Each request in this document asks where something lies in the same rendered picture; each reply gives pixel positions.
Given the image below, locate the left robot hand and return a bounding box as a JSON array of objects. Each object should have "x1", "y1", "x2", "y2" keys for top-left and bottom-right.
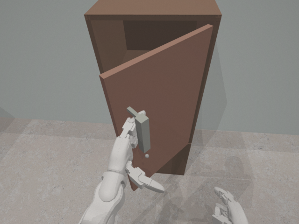
[{"x1": 107, "y1": 110, "x2": 165, "y2": 193}]

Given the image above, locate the cupboard door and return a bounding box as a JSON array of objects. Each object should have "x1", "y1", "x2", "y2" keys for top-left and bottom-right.
[{"x1": 99, "y1": 24, "x2": 213, "y2": 191}]

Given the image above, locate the handle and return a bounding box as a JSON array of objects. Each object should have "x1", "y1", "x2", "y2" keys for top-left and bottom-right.
[{"x1": 127, "y1": 106, "x2": 150, "y2": 153}]

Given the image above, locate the right robot hand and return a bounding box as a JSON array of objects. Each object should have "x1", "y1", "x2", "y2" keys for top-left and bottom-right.
[{"x1": 212, "y1": 187, "x2": 249, "y2": 224}]

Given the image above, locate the left robot forearm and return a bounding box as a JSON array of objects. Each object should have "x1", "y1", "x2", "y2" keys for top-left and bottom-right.
[{"x1": 78, "y1": 171, "x2": 127, "y2": 224}]

